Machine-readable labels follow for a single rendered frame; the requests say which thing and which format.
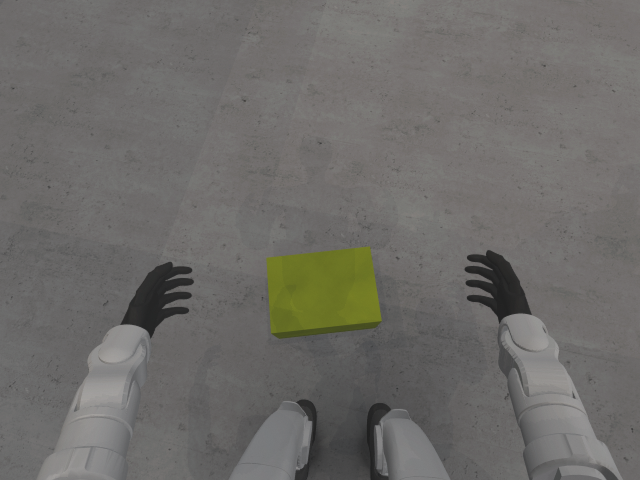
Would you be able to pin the carton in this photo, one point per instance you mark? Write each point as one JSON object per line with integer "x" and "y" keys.
{"x": 322, "y": 292}

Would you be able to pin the robot left hand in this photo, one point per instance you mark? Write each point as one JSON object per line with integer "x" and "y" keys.
{"x": 145, "y": 309}

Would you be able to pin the robot left thigh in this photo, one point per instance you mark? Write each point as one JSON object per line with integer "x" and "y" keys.
{"x": 281, "y": 443}

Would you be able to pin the left robot foot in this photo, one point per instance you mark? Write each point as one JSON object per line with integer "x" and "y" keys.
{"x": 309, "y": 408}

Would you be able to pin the left robot forearm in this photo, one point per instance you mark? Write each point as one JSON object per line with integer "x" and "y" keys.
{"x": 95, "y": 436}

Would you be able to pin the right robot forearm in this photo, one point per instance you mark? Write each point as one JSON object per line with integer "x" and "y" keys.
{"x": 560, "y": 443}

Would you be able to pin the robot right hand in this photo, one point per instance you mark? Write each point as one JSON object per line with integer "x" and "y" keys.
{"x": 508, "y": 295}

